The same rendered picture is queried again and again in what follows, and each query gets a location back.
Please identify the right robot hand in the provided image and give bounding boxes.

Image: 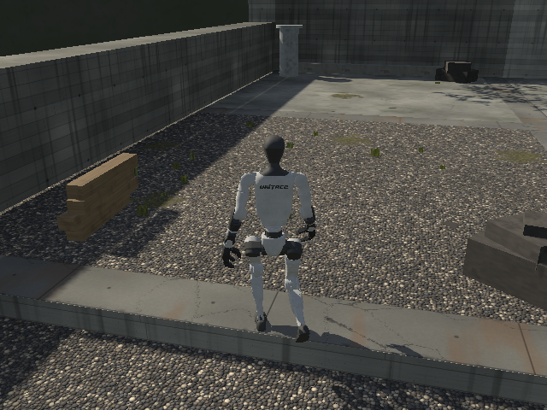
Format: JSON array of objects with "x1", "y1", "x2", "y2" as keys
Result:
[{"x1": 296, "y1": 226, "x2": 315, "y2": 242}]

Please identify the right robot upper arm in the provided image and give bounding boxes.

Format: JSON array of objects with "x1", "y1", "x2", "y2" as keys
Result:
[{"x1": 291, "y1": 172, "x2": 313, "y2": 219}]

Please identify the robot right thigh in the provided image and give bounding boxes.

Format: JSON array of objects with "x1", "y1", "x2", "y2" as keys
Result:
[{"x1": 285, "y1": 238, "x2": 303, "y2": 292}]

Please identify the right robot forearm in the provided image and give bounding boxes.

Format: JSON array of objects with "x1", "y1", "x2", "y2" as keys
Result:
[{"x1": 303, "y1": 206, "x2": 316, "y2": 231}]

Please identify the robot left foot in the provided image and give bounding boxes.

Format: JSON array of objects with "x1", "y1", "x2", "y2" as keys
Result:
[{"x1": 255, "y1": 312, "x2": 267, "y2": 331}]

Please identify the left robot upper arm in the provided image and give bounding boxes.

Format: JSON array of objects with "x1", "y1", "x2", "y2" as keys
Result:
[{"x1": 233, "y1": 172, "x2": 256, "y2": 220}]

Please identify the left robot forearm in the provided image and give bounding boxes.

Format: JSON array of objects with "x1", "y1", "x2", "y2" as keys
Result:
[{"x1": 223, "y1": 207, "x2": 242, "y2": 248}]

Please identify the left robot hand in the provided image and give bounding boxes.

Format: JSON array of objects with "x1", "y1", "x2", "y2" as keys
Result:
[{"x1": 221, "y1": 245, "x2": 241, "y2": 268}]

